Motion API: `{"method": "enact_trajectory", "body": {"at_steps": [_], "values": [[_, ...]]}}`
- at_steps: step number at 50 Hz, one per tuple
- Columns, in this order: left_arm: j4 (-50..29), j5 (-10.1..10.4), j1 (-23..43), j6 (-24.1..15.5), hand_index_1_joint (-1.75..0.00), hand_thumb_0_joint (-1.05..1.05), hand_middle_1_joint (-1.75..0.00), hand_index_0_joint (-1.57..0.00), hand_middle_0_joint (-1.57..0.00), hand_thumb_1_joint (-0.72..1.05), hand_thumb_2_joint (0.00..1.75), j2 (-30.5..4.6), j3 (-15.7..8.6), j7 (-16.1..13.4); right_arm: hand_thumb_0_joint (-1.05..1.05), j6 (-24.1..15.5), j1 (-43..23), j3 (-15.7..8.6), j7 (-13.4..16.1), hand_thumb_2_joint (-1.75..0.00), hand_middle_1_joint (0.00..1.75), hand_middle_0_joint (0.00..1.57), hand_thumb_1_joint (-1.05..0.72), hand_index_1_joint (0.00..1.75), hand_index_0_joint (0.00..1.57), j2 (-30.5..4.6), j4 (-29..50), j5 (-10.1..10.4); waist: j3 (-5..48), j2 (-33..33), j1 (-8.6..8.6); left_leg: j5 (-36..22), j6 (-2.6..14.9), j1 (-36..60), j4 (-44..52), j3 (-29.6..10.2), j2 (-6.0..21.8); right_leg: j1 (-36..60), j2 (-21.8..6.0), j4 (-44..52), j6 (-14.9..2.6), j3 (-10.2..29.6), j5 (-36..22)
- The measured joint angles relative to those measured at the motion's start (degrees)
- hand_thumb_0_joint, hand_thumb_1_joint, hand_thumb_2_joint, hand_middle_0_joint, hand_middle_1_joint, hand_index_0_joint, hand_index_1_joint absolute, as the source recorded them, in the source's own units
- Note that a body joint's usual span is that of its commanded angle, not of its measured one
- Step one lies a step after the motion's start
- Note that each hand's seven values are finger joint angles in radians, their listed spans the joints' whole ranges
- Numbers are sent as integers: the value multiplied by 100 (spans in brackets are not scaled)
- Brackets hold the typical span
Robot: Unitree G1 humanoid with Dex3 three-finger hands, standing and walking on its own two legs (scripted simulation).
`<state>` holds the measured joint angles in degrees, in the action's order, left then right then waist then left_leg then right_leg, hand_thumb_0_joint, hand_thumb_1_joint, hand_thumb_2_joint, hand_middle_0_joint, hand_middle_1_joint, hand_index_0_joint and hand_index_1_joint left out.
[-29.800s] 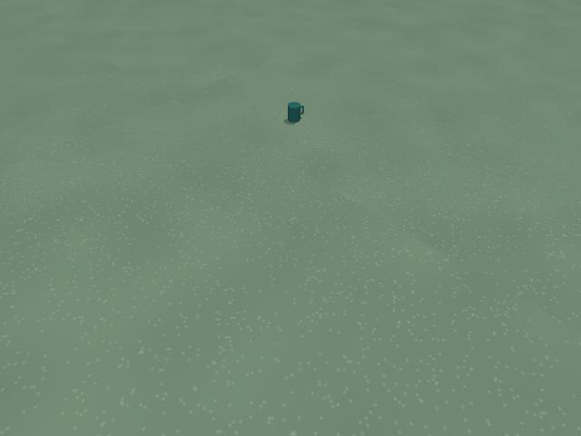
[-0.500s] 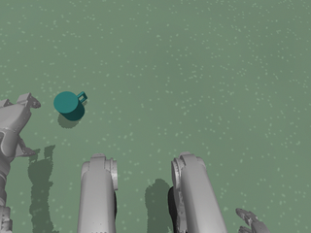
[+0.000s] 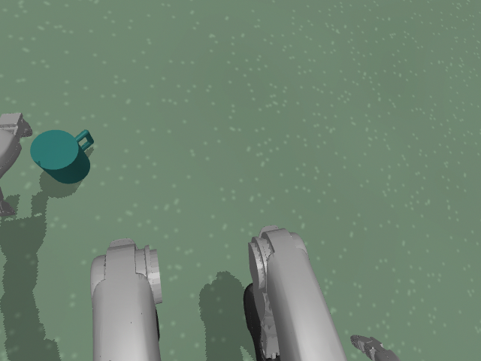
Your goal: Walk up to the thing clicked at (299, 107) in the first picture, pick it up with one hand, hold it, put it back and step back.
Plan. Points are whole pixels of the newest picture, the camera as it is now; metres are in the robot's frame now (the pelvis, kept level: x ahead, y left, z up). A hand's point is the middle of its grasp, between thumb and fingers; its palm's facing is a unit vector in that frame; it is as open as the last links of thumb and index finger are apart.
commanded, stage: rise first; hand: left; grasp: from above
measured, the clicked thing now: (69, 153) +0.54 +0.31 -0.31
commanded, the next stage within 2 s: none
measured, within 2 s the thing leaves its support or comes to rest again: neither
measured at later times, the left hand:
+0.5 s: hand (19, 164) +0.46 +0.34 -0.18, palm faces -0.44 -0.09 -0.89, open 14.1 cm
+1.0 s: hand (22, 162) +0.47 +0.35 -0.19, palm faces -0.44 -0.10 -0.89, open 14.2 cm
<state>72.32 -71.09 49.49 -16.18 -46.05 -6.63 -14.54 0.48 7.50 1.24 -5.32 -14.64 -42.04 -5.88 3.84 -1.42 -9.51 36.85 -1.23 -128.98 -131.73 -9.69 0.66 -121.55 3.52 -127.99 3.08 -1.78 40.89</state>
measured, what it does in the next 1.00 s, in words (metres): stands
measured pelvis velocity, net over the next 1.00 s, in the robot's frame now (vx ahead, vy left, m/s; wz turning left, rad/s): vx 0.00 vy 0.00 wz -0.05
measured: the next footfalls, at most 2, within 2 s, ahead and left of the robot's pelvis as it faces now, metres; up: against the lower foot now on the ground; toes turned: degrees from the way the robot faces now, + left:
none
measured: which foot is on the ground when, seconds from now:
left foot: down 0.00-1.00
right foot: down 0.00-1.00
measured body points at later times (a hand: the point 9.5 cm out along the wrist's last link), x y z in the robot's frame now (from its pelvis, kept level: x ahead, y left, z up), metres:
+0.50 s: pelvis +0.00 +0.00 -0.02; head +0.25 +0.09 +0.35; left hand +0.48 +0.34 -0.13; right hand +0.06 -0.27 -0.12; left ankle +0.09 +0.13 -0.33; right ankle +0.10 -0.14 -0.33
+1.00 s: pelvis +0.00 +0.00 -0.03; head +0.25 +0.09 +0.33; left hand +0.49 +0.35 -0.14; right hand +0.06 -0.27 -0.12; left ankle +0.09 +0.13 -0.33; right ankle +0.10 -0.14 -0.33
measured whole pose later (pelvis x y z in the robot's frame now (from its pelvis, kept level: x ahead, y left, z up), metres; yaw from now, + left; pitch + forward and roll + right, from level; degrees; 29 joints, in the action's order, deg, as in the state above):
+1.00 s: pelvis +0.00 +0.00 -0.03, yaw -3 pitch +32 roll -11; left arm 80.5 -72.3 56.3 -16.3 -53.1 -8.2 -16.8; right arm 1.2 7.2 7.1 -7.5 -15.5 -39.9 -8.7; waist -0.3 -2.7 -13.8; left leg 37.9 -1.7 -133.7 -138.1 -12.4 0.7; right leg -125.7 4.7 -132.8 3.8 -3.6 41.1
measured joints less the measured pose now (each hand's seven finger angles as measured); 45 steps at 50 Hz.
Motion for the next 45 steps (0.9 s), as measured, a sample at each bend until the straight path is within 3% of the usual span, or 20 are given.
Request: {"method": "enact_trajectory", "body": {"at_steps": [9,19,29,45], "values": [[246,-133,218,32,-103,0,-104,-8,-8,-52,100,-115,-63,-175,0,2,-31,145,-92,-90,30,20,-92,30,21,3,72,-90,-100,-43,-108,58,15,-157,-210,-54,0,-124,29,-160,18,-32,40],[569,-117,449,120,-104,0,-105,-8,-8,-53,100,-264,-93,-264,0,-9,2,297,-148,-90,30,20,-92,30,21,-6,120,-156,-207,-49,-238,55,-14,-267,-326,-114,14,-251,67,-258,58,-65,9],[684,-112,560,97,-104,0,-104,-8,-8,-55,102,-474,-190,-242,0,6,82,415,-165,-90,30,20,-92,30,21,-50,128,-212,-302,-78,-367,95,-44,-368,-470,-196,23,-351,105,-361,77,-120,13],[733,-97,597,32,-104,0,-104,-8,-8,-55,101,-641,-169,-183,0,72,11,541,-217,-90,30,20,-92,30,21,-76,204,-265,-391,-106,-411,114,-48,-426,-597,-259,8,-383,114,-447,90,-166,23]]}}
